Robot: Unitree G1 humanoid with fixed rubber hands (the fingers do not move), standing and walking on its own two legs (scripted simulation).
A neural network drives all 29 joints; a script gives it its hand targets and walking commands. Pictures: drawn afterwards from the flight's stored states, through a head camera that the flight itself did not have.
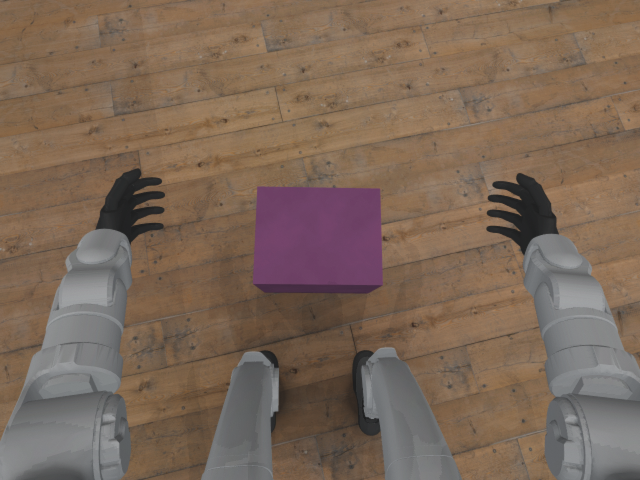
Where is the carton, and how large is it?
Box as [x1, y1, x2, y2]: [253, 186, 382, 293]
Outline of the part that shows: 257,186 253,283 265,292 367,293 382,284 379,188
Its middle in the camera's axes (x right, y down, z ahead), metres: -0.01 +0.01 +0.97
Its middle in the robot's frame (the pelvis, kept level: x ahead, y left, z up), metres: +0.48 -0.01 -0.57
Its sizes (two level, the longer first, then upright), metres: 0.284 0.224 0.226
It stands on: the floor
